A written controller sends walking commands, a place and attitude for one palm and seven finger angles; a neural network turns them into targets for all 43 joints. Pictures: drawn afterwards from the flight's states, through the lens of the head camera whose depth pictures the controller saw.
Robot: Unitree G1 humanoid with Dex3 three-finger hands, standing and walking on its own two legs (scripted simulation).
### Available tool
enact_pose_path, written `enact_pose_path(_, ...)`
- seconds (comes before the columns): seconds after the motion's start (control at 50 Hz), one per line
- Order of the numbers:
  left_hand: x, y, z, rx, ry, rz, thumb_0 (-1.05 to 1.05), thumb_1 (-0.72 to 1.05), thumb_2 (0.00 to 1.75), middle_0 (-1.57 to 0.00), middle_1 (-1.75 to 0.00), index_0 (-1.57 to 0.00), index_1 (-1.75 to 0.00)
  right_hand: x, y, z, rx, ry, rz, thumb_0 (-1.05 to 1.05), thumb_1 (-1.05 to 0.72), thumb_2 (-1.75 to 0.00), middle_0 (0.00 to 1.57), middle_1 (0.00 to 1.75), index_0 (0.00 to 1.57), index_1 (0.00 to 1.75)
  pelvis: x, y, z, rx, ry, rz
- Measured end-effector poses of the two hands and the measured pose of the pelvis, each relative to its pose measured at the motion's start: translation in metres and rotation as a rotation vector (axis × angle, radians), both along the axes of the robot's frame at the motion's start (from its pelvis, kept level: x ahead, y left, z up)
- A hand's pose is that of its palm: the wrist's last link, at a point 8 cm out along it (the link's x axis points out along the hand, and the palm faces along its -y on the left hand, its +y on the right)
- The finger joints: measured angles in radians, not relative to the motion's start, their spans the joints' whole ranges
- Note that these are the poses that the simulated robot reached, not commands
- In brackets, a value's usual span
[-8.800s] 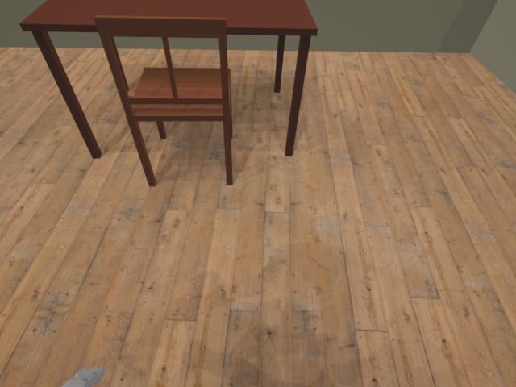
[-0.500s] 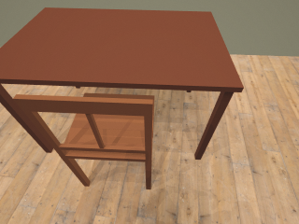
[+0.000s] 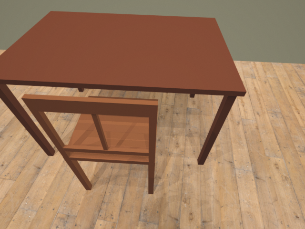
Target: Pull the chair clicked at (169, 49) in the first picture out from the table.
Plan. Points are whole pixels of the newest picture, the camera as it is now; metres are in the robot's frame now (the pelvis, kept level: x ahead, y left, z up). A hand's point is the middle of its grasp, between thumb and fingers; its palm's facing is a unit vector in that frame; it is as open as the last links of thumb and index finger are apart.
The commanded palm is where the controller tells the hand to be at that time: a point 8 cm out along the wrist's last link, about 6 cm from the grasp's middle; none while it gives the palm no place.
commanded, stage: come to a stop and stand still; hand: left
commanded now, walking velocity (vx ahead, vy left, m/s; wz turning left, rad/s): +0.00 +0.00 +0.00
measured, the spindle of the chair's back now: (100, 132) +0.47 +0.24 -0.13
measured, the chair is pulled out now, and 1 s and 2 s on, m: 0.00 0.00 0.00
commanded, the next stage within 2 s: look again from close up in 0.06 s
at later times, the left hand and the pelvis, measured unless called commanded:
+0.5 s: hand out of the picture +0.03 +0.20 -0.17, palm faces +0.04 -0.97 -0.23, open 7.4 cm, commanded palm none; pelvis +0.02 +0.02 -0.01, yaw +0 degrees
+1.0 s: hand out of the picture +0.03 +0.19 -0.18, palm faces +0.02 -0.98 -0.21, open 7.3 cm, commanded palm none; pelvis +0.02 +0.02 +0.00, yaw +0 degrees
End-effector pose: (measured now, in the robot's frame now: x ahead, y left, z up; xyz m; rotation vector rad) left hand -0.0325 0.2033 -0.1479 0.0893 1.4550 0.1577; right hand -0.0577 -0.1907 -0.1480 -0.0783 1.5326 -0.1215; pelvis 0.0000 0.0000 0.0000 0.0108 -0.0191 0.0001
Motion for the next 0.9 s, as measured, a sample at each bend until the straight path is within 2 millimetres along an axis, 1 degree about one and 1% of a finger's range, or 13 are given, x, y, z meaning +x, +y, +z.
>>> enact_pose_path(0.12,-0.001,-0.005,-0.001,-0.016,0.009,0.002,0.0,0.91,0.9,-0.2,-0.3,-0.2,-0.3,-0.003,0.006,0.001,0.005,0.008,-0.009,0.0,-0.91,-0.9,0.2,0.3,0.2,0.3,0.002,0.002,0.0,0.0,0.004,-0.002)
enact_pose_path(0.2,0.003,-0.005,-0.003,-0.007,-0.004,-0.009,0.0,0.91,0.9,-0.2,-0.3,-0.2,-0.3,0.004,0.008,-0.003,0.01,-0.007,-0.007,0.0,-0.91,-0.9,0.2,0.3,0.2,0.3,0.002,0.004,-0.003,-0.008,0.01,-0.001)
enact_pose_path(0.3,0.01,0.011,-0.003,0.019,-0.017,-0.029,0.01,0.91,0.9,-0.2,-0.3,-0.2,-0.3,0.027,0.007,-0.013,0.003,-0.092,-0.004,0.0,-0.91,-0.9,0.2,0.3,0.2,0.3,0.004,0.012,-0.008,-0.012,0.016,0.004)
enact_pose_path(0.4,0.031,0.03,0.001,0.057,-0.066,-0.035,0.01,0.91,0.9,-0.2,-0.3,-0.2,-0.3,0.05,0.011,-0.015,0.004,-0.162,0.005,0.0,-0.91,-0.9,0.2,0.3,0.2,0.3,0.011,0.019,-0.008,-0.009,0.01,0.003)
enact_pose_path(0.48,0.048,0.041,0.005,0.077,-0.107,-0.035,0.01,0.92,0.9,-0.2,-0.3,-0.2,-0.3,0.059,0.012,-0.014,-0.002,-0.171,0.024,0.01,-0.92,-0.9,0.2,0.3,0.2,0.3,0.015,0.022,-0.007,-0.007,0.003,0.004)
enact_pose_path(0.56,0.059,0.046,0.007,0.084,-0.122,-0.04,0.01,0.92,0.9,-0.19,-0.3,-0.19,-0.3,0.063,0.011,-0.013,-0.01,-0.166,0.033,0.01,-0.91,-0.9,0.2,0.3,0.2,0.3,0.018,0.025,-0.006,-0.005,-0.002,0.001)
enact_pose_path(0.64,0.064,0.048,0.008,0.085,-0.116,-0.046,0.01,0.93,0.9,-0.19,-0.3,-0.19,-0.3,0.063,0.009,-0.012,-0.017,-0.15,0.035,0.01,-0.91,-0.9,0.2,0.3,0.2,0.3,0.02,0.026,-0.005,-0.004,-0.003,-0.002)
enact_pose_path(0.76,0.064,0.047,0.006,0.077,-0.095,-0.046,0.01,0.93,0.9,-0.2,-0.3,-0.2,-0.3,0.061,0.005,-0.01,-0.029,-0.121,0.036,0.0,-0.91,-0.9,0.2,0.3,0.2,0.3,0.023,0.026,-0.005,-0.003,-0.005,-0.003)
enact_pose_path(0.9,0.06,0.043,0.004,0.066,-0.076,-0.043,0.01,0.93,0.9,-0.2,-0.3,-0.2,-0.3,0.062,0.001,-0.008,-0.04,-0.107,0.036,0.0,-0.91,-0.9,0.2,0.3,0.2,0.3,0.025,0.024,-0.004,-0.004,-0.01,-0.002)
